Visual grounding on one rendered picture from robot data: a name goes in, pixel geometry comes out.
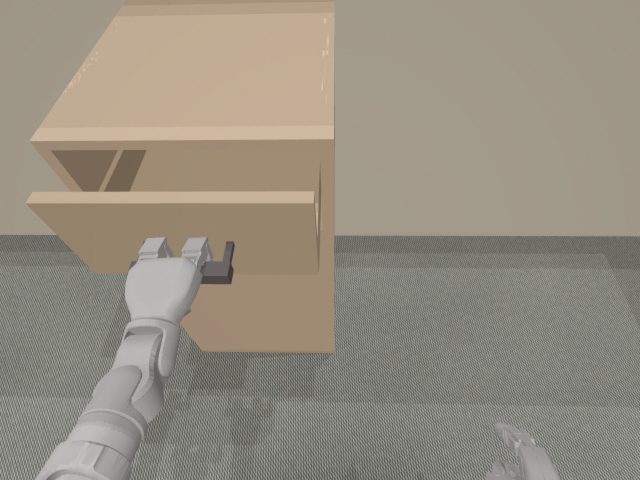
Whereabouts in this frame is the cabinet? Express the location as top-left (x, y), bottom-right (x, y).
top-left (30, 0), bottom-right (335, 353)

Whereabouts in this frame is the right robot hand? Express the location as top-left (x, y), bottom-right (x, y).
top-left (486, 422), bottom-right (561, 480)

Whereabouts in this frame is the drawer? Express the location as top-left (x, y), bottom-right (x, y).
top-left (25, 149), bottom-right (321, 275)

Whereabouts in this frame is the handle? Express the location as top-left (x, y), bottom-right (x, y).
top-left (127, 241), bottom-right (235, 284)

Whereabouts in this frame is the robot left forearm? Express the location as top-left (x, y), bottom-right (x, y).
top-left (35, 317), bottom-right (181, 480)

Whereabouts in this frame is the left robot hand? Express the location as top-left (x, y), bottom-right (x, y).
top-left (125, 237), bottom-right (214, 326)

